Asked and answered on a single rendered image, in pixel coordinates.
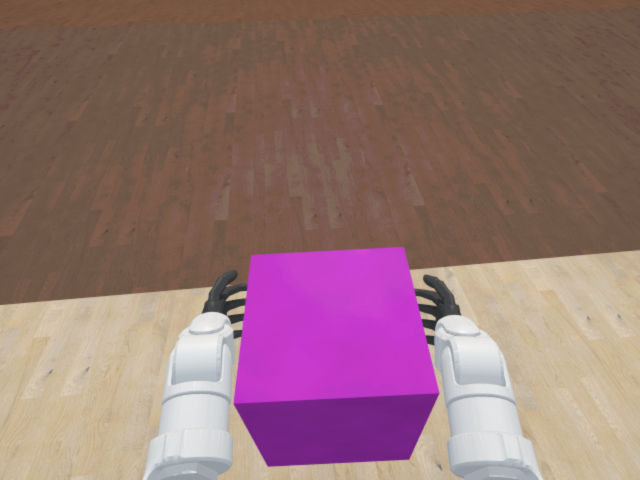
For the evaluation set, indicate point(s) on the carton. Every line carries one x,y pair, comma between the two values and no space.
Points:
334,365

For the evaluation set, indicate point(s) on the right robot forearm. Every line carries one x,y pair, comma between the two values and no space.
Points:
486,438

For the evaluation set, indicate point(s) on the right robot hand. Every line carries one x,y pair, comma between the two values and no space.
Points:
444,300

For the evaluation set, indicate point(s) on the left robot hand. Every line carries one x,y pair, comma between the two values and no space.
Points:
218,295

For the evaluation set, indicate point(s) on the left robot forearm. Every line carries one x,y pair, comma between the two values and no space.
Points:
193,442

